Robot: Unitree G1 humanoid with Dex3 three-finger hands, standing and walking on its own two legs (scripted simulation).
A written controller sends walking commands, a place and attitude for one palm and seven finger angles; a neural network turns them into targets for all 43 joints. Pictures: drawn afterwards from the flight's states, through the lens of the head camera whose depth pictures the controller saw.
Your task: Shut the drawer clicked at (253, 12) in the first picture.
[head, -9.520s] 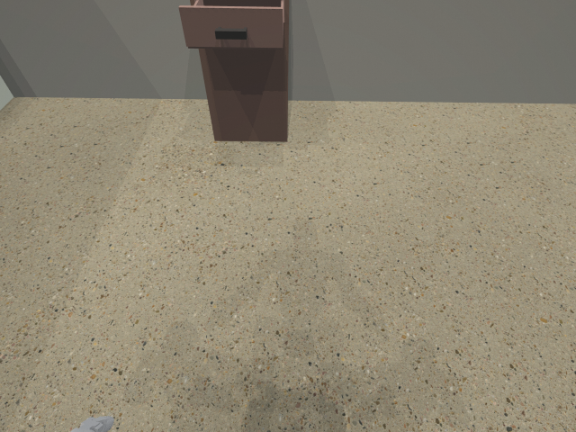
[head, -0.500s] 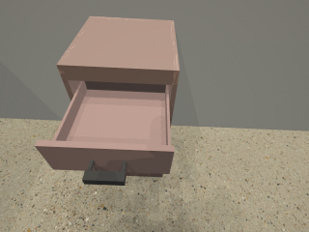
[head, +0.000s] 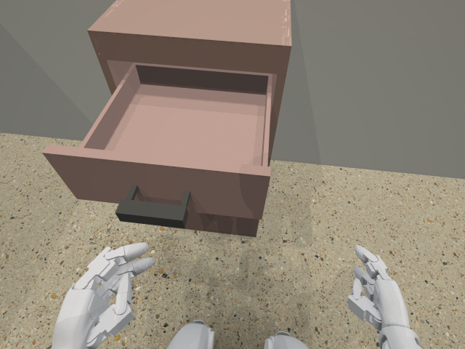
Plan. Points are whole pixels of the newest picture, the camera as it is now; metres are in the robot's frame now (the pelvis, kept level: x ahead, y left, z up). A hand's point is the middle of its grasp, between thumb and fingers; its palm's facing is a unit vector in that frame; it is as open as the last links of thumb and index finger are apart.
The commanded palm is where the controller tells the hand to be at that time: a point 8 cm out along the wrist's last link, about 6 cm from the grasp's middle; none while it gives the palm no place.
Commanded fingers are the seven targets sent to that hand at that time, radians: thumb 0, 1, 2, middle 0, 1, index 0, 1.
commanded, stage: raise the hand and make a fist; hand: left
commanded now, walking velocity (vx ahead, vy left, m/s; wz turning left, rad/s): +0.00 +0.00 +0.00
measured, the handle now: (156, 202) +0.34 +0.17 +0.05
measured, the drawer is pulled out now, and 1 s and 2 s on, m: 0.29 0.29 0.29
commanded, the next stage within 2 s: bring the fist close to the handle in 1.42 s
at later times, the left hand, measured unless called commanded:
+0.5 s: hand (126, 290) +0.18 +0.16 +0.10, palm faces -0.01 -1.00 -0.04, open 3.4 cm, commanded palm +0.14 +0.21 +0.11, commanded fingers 0.00 0.90 0.90 -1.20 -1.38 -1.20 -1.38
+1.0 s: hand (131, 291) +0.17 +0.14 +0.15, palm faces -0.02 -1.00 -0.01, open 3.2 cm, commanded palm +0.12 +0.19 +0.15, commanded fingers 0.00 0.90 0.90 -1.40 -1.60 -1.40 -1.60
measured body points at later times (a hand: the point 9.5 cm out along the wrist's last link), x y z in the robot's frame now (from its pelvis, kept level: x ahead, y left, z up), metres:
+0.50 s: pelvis +0.03 +0.00 +0.03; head +0.07 +0.00 +0.47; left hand +0.18 +0.21 +0.10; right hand +0.20 -0.25 -0.04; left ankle +0.03 +0.11 -0.65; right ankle +0.03 -0.08 -0.65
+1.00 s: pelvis +0.03 +0.02 +0.03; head +0.04 +0.01 +0.48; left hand +0.16 +0.19 +0.15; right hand +0.23 -0.18 -0.02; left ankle +0.03 +0.11 -0.65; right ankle +0.03 -0.08 -0.65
